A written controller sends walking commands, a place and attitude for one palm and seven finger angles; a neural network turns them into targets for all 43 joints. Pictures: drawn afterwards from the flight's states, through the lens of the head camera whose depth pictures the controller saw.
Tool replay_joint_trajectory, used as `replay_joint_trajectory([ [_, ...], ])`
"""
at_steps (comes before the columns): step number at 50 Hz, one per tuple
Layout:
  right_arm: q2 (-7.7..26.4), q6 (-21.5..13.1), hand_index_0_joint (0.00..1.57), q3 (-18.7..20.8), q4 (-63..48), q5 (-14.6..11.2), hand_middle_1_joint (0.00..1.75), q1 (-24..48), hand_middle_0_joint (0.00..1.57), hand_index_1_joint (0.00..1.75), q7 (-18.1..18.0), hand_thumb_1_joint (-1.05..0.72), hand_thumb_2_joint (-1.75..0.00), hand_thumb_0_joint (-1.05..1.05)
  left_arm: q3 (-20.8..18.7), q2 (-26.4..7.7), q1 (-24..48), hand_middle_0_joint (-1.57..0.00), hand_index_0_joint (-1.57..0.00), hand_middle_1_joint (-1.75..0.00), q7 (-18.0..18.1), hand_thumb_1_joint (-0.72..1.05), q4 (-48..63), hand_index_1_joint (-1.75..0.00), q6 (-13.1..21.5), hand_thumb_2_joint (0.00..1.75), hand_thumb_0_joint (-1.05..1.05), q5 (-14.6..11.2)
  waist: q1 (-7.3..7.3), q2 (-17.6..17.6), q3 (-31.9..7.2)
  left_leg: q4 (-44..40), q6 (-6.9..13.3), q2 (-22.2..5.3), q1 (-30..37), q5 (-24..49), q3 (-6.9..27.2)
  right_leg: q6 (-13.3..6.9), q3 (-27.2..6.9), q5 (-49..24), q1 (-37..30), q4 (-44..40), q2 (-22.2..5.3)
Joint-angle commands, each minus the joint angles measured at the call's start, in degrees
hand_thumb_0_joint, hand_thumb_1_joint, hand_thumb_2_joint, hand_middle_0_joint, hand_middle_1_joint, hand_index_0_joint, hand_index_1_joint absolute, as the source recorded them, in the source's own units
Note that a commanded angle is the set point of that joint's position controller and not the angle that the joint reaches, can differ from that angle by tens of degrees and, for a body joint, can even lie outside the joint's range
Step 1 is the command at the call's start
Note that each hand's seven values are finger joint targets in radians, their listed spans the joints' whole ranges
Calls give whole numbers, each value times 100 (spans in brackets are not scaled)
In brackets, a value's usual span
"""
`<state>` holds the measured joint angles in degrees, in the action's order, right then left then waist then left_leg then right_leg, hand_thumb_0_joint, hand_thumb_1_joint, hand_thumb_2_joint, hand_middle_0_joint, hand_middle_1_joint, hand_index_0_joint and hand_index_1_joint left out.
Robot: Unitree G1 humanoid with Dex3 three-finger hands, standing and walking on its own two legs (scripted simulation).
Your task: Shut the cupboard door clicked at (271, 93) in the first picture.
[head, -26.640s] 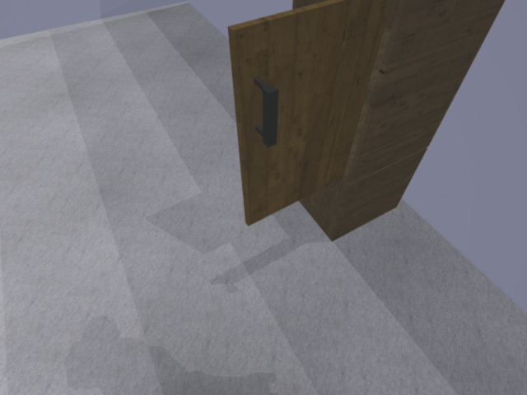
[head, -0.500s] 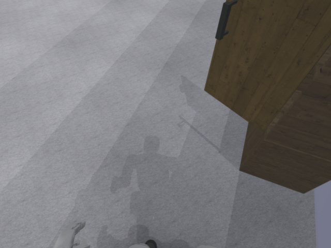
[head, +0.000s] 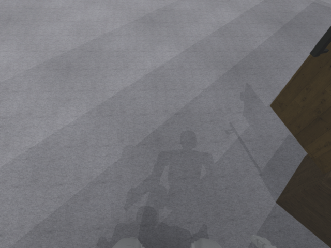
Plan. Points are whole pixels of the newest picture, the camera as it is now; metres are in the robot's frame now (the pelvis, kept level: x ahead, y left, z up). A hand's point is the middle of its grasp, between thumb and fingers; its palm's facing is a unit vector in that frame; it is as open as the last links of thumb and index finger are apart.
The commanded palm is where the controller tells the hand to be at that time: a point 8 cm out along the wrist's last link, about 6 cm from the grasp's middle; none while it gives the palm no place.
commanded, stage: walk to a spot facing it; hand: left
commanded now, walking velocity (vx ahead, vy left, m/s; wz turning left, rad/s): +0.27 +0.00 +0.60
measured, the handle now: out of the picture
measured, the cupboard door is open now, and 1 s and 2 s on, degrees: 64 64 64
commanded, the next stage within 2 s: turn to face it in 0.80 s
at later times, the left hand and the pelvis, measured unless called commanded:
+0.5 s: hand out of the picture +0.07 +0.17 -0.14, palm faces +0.33 -0.91 -0.24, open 7.4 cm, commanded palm none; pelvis +0.11 -0.02 +0.02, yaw +19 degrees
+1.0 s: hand (51, 186) +0.26 +0.35 -0.14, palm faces +0.56 -0.81 -0.21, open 7.4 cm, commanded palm none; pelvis +0.26 +0.11 +0.02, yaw +34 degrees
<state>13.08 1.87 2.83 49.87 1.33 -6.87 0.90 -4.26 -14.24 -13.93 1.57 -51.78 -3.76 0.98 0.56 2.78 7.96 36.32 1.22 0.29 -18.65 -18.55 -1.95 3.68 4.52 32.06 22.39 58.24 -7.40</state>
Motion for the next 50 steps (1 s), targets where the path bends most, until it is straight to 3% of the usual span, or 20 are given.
replay_joint_trajectory([
  [1,1178,-69,20,252,-252,63,30,-529,20,30,-194,-90,-90,0,-128,-466,371,-20,-20,-30,-89,90,733,-30,215,90,0,24,-313,-1376,-1043,-1581,793,-1437,1162,1834,1786,25,-424,-577,973,468,118],
  [7,1227,-111,20,293,-246,84,30,-490,20,30,-131,-90,-90,0,-103,-373,419,-20,-20,-30,-255,90,731,-30,320,90,0,58,-275,-1323,-714,-1960,775,-1082,556,-791,2060,-12,-52,-725,322,-1375,500],
  [10,1162,-97,20,314,-304,45,30,-191,20,30,-118,-90,-90,0,-151,-436,-271,-20,-20,-30,-291,90,528,-30,395,90,0,72,112,-1176,-710,-1520,616,-788,-464,-1438,1995,-14,150,-1343,-1164,-2501,766],
  [11,967,-110,20,280,-369,2,30,-32,20,30,-113,-90,-90,0,-230,-635,-771,-20,-20,-30,-266,90,401,-30,452,90,0,99,390,-594,-800,-826,430,-375,-1340,-1673,1681,-69,-152,-1180,-2227,-3189,560],
  [12,483,-153,20,188,-484,-74,30,-80,20,30,-94,-90,-90,0,-344,-1111,-1256,-20,-20,-30,-179,90,306,-30,537,90,0,182,653,1071,-1005,931,74,320,-2532,-1801,812,-453,-1855,319,-3215,-4317,-889],
  [13,464,-169,20,185,-637,-44,30,140,20,30,-60,-90,-90,0,-346,-1429,-1241,-20,-20,-30,-105,90,371,-30,503,90,0,119,675,1681,-685,2566,-87,352,-2791,-1767,564,-898,-3485,1389,-2455,-5174,-2098],
  [15,630,-135,20,268,-498,65,30,-88,20,30,14,-90,-90,0,-279,-1012,-385,-20,-20,-30,-65,90,567,-30,583,90,0,76,106,787,-316,3566,-92,-187,-2621,-784,877,-1042,-3076,1351,-1409,-5257,-1950],
  [17,567,-102,20,257,-286,73,30,-164,20,30,97,-90,-90,0,-150,-630,-36,-20,-20,-30,-76,90,539,-30,682,90,0,63,-126,638,-100,3712,-214,-419,-2358,-48,665,-869,-1672,-140,-1095,-5048,-1504],
  [20,278,-92,20,182,-192,15,30,-253,20,30,184,-90,-90,0,-124,-468,-365,-20,-20,-30,-94,90,375,-30,773,90,0,57,-117,573,-376,3090,-289,-336,-2220,341,210,-741,-101,-2610,-1790,-4584,-1030],
  [24,101,-117,20,87,-304,10,30,225,20,30,238,-90,-90,0,-131,-520,-1059,-20,-20,-30,-59,90,26,-30,800,90,0,74,150,664,-500,2045,-222,-316,-2396,318,-200,-704,522,-4564,-2828,-4198,-1054],
  [28,103,-189,20,6,-476,6,30,660,20,30,286,-90,-90,0,-155,-633,-1197,-20,-20,-30,-57,90,-99,-30,783,90,0,90,241,728,-459,695,-56,-294,-1985,181,-528,-711,804,-5237,-3075,-3855,-1264],
  [30,201,-244,20,19,-421,20,30,299,20,30,247,-90,-90,0,-195,-802,-1045,-20,-20,-30,-67,90,-36,-30,782,90,0,84,28,767,-652,262,139,43,-1153,-56,-834,-692,989,-6374,-2925,-3248,-1348],
  [32,544,-277,20,129,-136,61,30,-825,20,30,186,-90,-90,0,-230,-976,-840,-20,-20,-30,-95,90,32,-30,767,90,0,23,-570,546,-1233,-304,300,359,710,496,-936,-502,1321,-6243,-2112,-1743,-1208],
  [33,1082,-301,20,268,37,101,30,-1640,20,30,133,-90,-90,0,-217,-811,-755,-20,-20,-30,-144,90,117,-30,761,90,0,5,-990,-375,-1823,-634,574,-295,2295,750,50,-306,1262,-4497,-906,-203,-944],
  [34,1874,-349,20,470,112,112,30,-2230,20,30,49,-90,-90,0,-120,-458,-628,-20,-20,-30,-248,90,437,-30,731,90,0,-72,-1146,-1913,-2307,-1005,1440,-2148,3493,2013,3005,4,899,73,1227,1689,107],
  [35,1986,-295,20,477,222,-9,30,-2382,20,30,-42,-90,-90,0,-95,-582,-17,-20,-20,-30,-193,90,711,-30,658,90,0,-58,-1214,-1163,-2453,-1505,1738,-2513,3551,2236,3623,-94,-78,253,1763,2344,153],
  [36,1844,-281,20,425,158,-8,30,-1982,20,30,-68,-90,-90,0,-133,-550,169,-20,-20,-30,-151,90,798,-30,657,90,0,-42,-950,-677,-1836,-1697,1609,-2482,2620,1275,3121,-144,-264,-63,1721,2338,-78],
  [38,1238,-394,20,234,-168,21,30,-1005,20,30,-129,-90,-90,0,-136,-391,104,-20,-20,-30,-174,90,582,-30,612,90,0,26,-528,-769,-992,-1981,1142,-1925,993,395,2419,-121,-484,-772,1458,1873,-307],
  [40,923,-470,20,124,-183,42,30,-661,20,30,-149,-90,-90,0,-151,-255,-268,-20,-20,-30,-219,90,371,-30,494,90,0,97,-203,-784,-739,-2080,900,-1411,386,979,1702,-37,-470,-1271,1047,1278,-215],
  [50,447,-517,20,-1,321,-4,30,-1216,20,30,-268,-90,-90,0,103,33,273,-20,-20,-30,-150,90,324,-30,393,90,0,42,-121,-776,-986,-1674,798,-1071,1404,4365,791,-7,-303,-2435,721,-1058,260],
])
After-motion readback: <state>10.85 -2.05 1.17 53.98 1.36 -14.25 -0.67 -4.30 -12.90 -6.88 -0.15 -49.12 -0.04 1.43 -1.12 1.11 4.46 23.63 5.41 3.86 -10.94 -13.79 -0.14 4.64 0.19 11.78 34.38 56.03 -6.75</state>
